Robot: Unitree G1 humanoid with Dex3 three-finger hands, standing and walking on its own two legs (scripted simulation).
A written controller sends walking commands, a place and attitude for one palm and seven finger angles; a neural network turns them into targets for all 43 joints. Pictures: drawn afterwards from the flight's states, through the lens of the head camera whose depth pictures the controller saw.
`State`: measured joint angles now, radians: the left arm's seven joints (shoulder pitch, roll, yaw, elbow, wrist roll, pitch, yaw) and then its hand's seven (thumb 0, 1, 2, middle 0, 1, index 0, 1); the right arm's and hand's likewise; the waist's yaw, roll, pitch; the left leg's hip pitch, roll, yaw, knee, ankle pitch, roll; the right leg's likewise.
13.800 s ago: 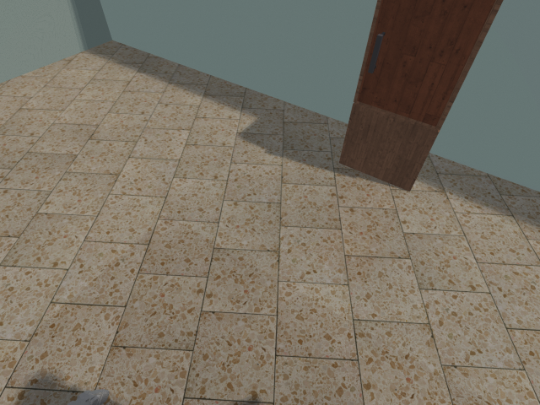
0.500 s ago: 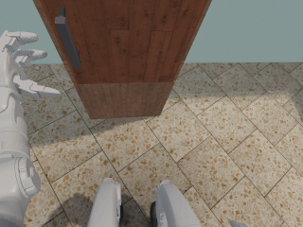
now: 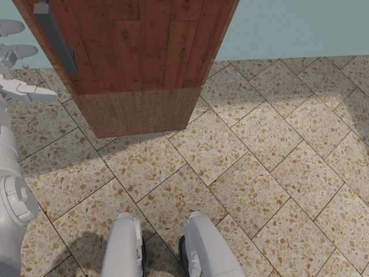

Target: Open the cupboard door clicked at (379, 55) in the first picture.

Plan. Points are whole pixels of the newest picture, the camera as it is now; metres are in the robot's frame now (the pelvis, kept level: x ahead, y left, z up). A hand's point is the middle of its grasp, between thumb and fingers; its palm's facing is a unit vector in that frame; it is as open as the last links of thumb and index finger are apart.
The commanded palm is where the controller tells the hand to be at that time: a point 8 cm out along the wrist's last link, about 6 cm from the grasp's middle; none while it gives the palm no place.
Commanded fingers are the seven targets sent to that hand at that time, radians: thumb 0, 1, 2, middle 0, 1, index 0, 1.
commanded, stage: move the hooked fingers beside the handle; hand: left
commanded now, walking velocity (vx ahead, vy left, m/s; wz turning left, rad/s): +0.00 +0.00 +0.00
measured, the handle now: (59, 37) +0.57 +0.21 +0.06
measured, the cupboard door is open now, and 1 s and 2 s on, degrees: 0 0 0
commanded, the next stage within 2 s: slide the fingers in behind the handle in 0.72 s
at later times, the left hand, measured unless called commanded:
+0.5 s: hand (24, 64) +0.52 +0.27 +0.04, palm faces +0.15 -0.99 -0.03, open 13.9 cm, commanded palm +0.51 +0.28 +0.05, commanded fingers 0.00 -0.50 0.30 -0.30 -1.20 -0.30 -1.20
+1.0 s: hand (36, 63) +0.53 +0.25 +0.04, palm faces +0.11 -0.99 -0.01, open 13.9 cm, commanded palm +0.51 +0.26 +0.05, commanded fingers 0.00 -0.50 0.30 -0.30 -1.20 -0.30 -1.20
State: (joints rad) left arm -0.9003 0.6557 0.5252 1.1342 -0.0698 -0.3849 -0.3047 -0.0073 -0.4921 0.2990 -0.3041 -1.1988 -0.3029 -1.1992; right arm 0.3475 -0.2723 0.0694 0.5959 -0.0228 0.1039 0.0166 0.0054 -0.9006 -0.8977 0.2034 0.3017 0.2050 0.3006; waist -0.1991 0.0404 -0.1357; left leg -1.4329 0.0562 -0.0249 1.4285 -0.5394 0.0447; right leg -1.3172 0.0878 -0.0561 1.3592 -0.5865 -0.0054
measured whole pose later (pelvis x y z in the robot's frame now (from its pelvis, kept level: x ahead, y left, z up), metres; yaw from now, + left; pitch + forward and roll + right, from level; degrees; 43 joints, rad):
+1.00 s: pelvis +0.00 +0.00 +0.00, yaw +1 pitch +31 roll -7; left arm -0.93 0.60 0.46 1.14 -0.06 -0.42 -0.25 -0.01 -0.49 0.30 -0.30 -1.20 -0.30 -1.20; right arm 0.32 -0.27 0.06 0.61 -0.03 0.10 0.02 0.00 -0.90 -0.90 0.20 0.30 0.21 0.30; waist -0.20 0.04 -0.14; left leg -1.44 0.04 -0.04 1.43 -0.54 0.05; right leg -1.31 0.08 -0.07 1.35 -0.59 0.00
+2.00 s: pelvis +0.00 +0.00 +0.00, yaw +4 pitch +31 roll -7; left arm -0.99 0.44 0.24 1.17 -0.09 -0.47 -0.01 -0.01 -0.50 0.30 -0.30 -1.20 -0.09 -1.22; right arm 0.31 -0.24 0.02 0.68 -0.07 0.08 0.07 0.00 -0.90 -0.90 0.20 0.30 0.20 0.30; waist -0.16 0.03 -0.16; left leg -1.44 0.00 -0.09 1.42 -0.52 0.03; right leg -1.28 0.04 -0.12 1.34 -0.60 -0.02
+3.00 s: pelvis +0.01 -0.01 +0.01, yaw +1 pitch +30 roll -5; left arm -0.93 0.44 0.37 1.17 -0.04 -0.49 -0.07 0.00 0.37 0.67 -0.37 -1.30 -0.37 -1.30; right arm 0.33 -0.25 0.04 0.63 -0.05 0.10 0.06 0.00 -0.90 -0.90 0.20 0.30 0.20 0.30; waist -0.20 0.05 -0.16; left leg -1.39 0.04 -0.03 1.40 -0.54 0.03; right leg -1.28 0.08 -0.06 1.35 -0.60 -0.02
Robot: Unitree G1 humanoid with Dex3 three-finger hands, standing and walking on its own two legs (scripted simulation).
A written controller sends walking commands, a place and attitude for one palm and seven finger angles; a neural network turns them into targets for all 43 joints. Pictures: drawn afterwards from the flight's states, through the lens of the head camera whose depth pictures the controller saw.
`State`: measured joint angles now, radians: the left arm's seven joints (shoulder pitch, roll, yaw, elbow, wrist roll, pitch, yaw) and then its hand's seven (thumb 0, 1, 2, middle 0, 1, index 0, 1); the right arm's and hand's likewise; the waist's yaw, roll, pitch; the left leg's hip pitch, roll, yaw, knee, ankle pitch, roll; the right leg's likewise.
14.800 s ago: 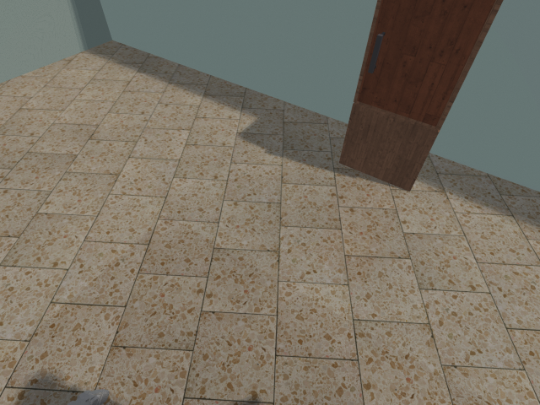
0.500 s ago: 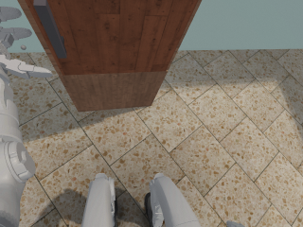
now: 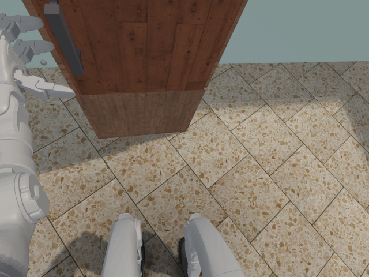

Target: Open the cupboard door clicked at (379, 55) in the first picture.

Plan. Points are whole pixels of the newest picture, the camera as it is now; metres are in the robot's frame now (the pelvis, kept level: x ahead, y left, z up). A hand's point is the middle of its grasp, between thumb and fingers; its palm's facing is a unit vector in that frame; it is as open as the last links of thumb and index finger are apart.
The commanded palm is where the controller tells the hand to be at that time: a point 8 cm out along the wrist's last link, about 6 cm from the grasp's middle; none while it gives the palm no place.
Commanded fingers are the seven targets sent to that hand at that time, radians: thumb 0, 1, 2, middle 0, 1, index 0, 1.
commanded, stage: slide the fingers in behind the handle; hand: left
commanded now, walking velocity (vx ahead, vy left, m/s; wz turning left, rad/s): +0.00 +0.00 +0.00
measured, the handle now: (67, 37) +0.57 +0.20 +0.06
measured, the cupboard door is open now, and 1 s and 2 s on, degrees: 0 0 0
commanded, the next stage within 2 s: close the thumb around the handle in 1.42 s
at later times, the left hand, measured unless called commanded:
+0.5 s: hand (50, 64) +0.52 +0.23 +0.04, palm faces +0.16 -0.99 -0.01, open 14.2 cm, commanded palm +0.51 +0.22 +0.05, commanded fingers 0.00 -0.50 0.30 -0.30 -1.20 -0.30 -1.20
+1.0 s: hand (58, 66) +0.52 +0.21 +0.04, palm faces +0.19 -0.98 +0.00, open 14.8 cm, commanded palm +0.51 +0.17 +0.05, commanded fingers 0.00 -0.50 0.30 -0.30 -1.20 -0.30 -1.20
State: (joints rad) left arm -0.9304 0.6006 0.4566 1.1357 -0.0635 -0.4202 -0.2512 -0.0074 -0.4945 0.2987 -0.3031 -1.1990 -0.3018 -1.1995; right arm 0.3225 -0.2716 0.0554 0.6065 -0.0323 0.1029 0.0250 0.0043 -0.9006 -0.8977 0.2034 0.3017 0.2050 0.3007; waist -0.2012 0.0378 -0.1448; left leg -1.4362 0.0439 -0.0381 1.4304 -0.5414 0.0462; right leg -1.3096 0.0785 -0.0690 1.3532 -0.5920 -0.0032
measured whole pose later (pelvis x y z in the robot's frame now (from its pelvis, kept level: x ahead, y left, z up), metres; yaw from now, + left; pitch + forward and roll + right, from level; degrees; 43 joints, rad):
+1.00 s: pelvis +0.00 -0.01 +0.00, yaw +3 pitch +31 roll -7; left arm -0.99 0.44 0.24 1.17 -0.09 -0.47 -0.01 -0.01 -0.50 0.30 -0.30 -1.20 -0.09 -1.22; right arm 0.31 -0.24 0.02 0.68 -0.07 0.08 0.07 0.00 -0.90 -0.90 0.20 0.30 0.20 0.30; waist -0.16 0.03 -0.16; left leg -1.44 0.00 -0.09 1.42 -0.52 0.03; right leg -1.28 0.04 -0.12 1.34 -0.60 -0.02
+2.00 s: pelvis +0.00 -0.01 +0.01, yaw +1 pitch +30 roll -5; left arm -0.93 0.44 0.37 1.17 -0.04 -0.49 -0.07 0.00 0.37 0.67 -0.37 -1.30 -0.37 -1.30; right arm 0.33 -0.25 0.04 0.63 -0.05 0.10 0.06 0.00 -0.90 -0.90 0.20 0.30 0.20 0.30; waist -0.20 0.05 -0.16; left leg -1.39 0.04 -0.03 1.40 -0.54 0.03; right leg -1.28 0.08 -0.06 1.35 -0.60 -0.02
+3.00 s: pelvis +0.02 -0.02 +0.03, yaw +3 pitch +25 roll -2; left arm -0.33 -0.03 0.07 0.62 0.09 -0.53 0.51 0.00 0.74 0.77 -0.39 -1.35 -0.40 -1.35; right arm 0.21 -0.20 -0.01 0.55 -0.08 0.11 0.10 0.01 -0.90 -0.90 0.20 0.30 0.20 0.30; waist -0.07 0.02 -0.21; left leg -1.20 0.02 0.00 1.31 -0.54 0.02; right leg -1.12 0.06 -0.03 1.30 -0.62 -0.03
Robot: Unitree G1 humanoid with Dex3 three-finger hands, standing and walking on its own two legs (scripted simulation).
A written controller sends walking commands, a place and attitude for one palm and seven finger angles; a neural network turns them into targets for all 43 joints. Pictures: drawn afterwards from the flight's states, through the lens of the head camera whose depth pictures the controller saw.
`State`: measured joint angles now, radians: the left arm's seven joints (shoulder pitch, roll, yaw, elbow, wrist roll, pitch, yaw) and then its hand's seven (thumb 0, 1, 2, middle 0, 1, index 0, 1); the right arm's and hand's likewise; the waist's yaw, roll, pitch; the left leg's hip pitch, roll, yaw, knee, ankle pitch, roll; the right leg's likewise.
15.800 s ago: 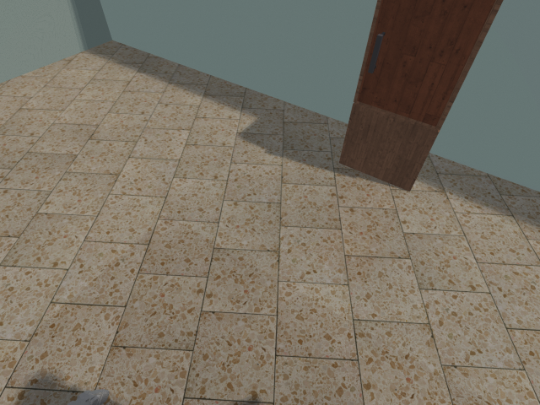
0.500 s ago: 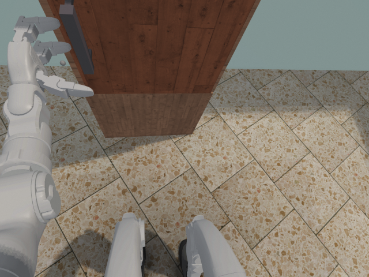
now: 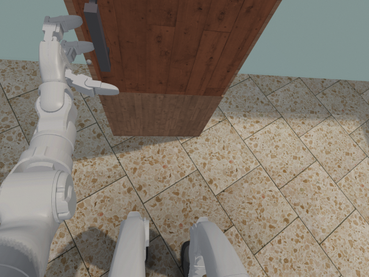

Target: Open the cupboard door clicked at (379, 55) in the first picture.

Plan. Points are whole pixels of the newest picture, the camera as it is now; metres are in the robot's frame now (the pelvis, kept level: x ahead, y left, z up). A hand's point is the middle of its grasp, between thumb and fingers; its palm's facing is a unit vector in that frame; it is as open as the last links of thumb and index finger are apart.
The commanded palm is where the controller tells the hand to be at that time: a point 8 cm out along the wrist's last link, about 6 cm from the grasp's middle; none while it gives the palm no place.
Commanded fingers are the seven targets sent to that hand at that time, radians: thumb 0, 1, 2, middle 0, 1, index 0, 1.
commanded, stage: slide the fingers in behind the handle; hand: left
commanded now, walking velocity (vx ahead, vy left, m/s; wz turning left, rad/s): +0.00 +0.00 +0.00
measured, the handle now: (100, 35) +0.58 +0.17 +0.05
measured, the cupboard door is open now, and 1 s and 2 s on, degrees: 0 0 23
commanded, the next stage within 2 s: close the thumb around the handle in 0.42 s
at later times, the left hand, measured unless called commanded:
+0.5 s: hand (110, 57) +0.54 +0.15 +0.05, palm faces +0.09 -1.00 +0.00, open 13.9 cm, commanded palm +0.52 +0.15 +0.04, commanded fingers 0.00 -0.50 0.30 -0.30 -1.20 -0.30 -1.20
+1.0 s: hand (111, 58) +0.54 +0.15 +0.04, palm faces +0.06 -1.00 +0.00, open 7.9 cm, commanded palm +0.52 +0.17 +0.04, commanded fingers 0.00 0.90 0.90 -0.40 -1.35 -0.40 -1.35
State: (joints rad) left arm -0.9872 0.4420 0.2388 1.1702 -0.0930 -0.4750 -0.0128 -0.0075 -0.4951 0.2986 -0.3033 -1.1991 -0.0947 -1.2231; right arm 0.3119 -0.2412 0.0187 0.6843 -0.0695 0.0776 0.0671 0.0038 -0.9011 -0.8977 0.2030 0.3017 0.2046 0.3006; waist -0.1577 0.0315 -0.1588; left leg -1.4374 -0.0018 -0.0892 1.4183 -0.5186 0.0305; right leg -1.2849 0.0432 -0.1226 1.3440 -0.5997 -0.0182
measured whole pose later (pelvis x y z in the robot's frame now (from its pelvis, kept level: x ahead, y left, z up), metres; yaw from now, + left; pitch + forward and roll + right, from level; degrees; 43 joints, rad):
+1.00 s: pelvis +0.01 +0.00 +0.00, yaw -3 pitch +30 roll -5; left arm -0.93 0.44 0.37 1.17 -0.04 -0.49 -0.07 0.00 0.37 0.67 -0.37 -1.30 -0.37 -1.30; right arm 0.33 -0.25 0.04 0.63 -0.05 0.10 0.06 0.00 -0.90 -0.90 0.20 0.30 0.20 0.30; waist -0.20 0.05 -0.16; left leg -1.39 0.04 -0.03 1.40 -0.54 0.03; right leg -1.28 0.08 -0.06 1.35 -0.60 -0.02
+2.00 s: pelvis +0.02 -0.02 +0.03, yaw -1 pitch +25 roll -2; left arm -0.33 -0.03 0.07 0.62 0.09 -0.53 0.51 0.00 0.74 0.77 -0.39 -1.35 -0.40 -1.35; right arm 0.21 -0.20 -0.01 0.55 -0.08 0.11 0.10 0.01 -0.90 -0.90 0.20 0.30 0.20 0.30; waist -0.07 0.02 -0.21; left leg -1.20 0.02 0.00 1.31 -0.54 0.02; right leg -1.12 0.06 -0.03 1.30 -0.62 -0.03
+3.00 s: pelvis +0.02 -0.06 +0.03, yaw +3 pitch +23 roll +1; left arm -0.03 -0.12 -0.20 0.39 0.13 -0.41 0.61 0.01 -0.11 0.46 -0.33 -1.24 -0.37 -1.24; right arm 0.18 -0.18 0.00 0.62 -0.10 -0.06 0.03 0.01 -0.90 -0.90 0.20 0.30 0.20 0.30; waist -0.02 0.02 -0.22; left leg -1.14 -0.01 -0.05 1.25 -0.51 -0.05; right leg -1.06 0.04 -0.08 1.29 -0.64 -0.09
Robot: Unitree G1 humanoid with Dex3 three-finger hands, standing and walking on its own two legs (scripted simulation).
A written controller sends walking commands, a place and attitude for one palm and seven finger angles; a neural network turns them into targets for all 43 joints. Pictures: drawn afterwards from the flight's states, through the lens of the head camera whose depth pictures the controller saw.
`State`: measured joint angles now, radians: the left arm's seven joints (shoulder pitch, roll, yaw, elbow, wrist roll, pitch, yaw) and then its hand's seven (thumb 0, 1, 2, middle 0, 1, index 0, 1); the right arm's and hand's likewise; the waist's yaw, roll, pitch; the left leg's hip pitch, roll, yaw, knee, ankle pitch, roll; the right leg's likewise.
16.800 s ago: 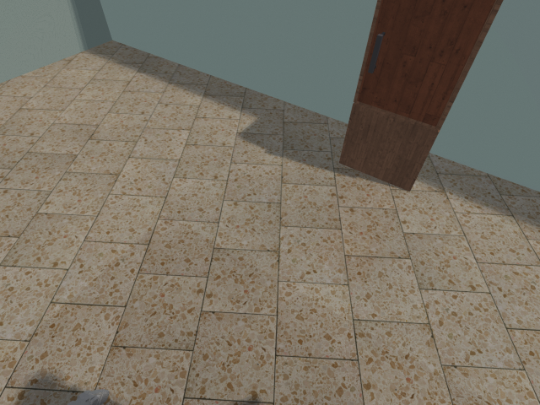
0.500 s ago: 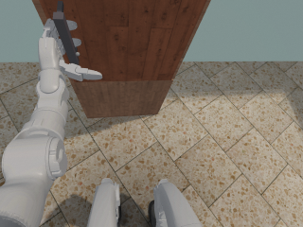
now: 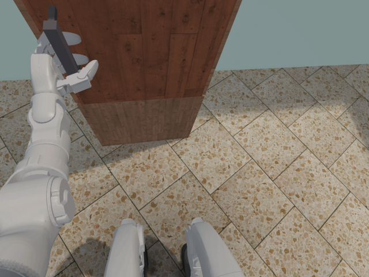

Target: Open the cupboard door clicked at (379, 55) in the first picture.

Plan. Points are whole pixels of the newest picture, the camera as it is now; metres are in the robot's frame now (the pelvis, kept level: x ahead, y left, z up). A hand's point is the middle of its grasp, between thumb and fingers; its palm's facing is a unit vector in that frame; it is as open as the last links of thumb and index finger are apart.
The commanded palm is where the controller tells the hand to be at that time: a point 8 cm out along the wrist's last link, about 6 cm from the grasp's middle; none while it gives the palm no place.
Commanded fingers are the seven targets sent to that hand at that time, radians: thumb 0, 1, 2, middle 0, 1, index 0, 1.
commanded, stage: close the thumb around the handle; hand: left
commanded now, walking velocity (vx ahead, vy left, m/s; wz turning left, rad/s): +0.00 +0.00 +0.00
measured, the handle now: (66, 50) +0.57 +0.20 +0.05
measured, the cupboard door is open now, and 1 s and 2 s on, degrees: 0 23 41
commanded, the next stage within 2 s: pull the door open along its arc in 0.22 s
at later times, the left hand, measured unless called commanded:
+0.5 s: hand (83, 75) +0.52 +0.17 +0.04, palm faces +0.10 -0.99 -0.01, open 5.5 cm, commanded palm +0.48 +0.19 +0.04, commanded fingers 0.00 0.90 0.90 -0.40 -1.35 -0.40 -1.35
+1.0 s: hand (112, 128) +0.40 +0.11 +0.04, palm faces +0.41 -0.91 +0.01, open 5.5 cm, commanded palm +0.34 +0.15 +0.04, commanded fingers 0.00 0.90 0.90 -0.40 -1.35 -0.40 -1.35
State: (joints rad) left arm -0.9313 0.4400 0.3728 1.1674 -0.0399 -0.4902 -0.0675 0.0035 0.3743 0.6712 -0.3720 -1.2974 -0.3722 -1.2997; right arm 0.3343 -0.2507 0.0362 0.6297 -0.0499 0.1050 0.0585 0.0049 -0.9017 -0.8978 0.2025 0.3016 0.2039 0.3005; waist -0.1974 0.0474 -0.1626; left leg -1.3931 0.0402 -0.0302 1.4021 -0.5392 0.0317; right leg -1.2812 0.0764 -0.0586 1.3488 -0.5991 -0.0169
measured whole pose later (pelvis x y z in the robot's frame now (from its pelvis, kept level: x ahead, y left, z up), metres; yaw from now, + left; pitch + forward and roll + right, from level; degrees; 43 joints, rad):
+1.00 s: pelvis +0.01 -0.01 +0.02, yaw +2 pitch +25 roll -2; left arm -0.33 -0.03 0.07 0.62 0.09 -0.53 0.51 0.00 0.74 0.77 -0.39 -1.35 -0.40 -1.35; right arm 0.21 -0.20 -0.01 0.55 -0.08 0.11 0.10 0.01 -0.90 -0.90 0.20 0.30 0.20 0.30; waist -0.07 0.02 -0.21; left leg -1.20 0.02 0.00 1.31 -0.54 0.02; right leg -1.12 0.06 -0.03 1.30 -0.62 -0.03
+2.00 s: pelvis +0.02 -0.05 +0.03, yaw +6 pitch +23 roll +1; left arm -0.03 -0.12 -0.20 0.39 0.13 -0.41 0.61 0.01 -0.11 0.46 -0.33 -1.24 -0.37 -1.24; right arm 0.18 -0.18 0.00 0.62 -0.10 -0.06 0.03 0.01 -0.90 -0.90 0.20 0.30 0.20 0.30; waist -0.02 0.02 -0.22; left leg -1.14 -0.01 -0.05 1.25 -0.51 -0.05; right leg -1.06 0.04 -0.08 1.29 -0.64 -0.09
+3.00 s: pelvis +0.00 -0.02 +0.01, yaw +4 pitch +21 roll -1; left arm 0.16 -0.01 -0.31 0.19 0.11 -0.48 0.27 -0.01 -0.49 0.30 -0.19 -0.33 -0.19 -0.32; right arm 0.21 -0.19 0.01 0.47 -0.04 0.06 0.07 0.01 -0.90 -0.90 0.20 0.30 0.20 0.30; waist -0.02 0.02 -0.20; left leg -1.18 -0.01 -0.01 1.35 -0.54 0.01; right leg -1.09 0.03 -0.04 1.37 -0.65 -0.04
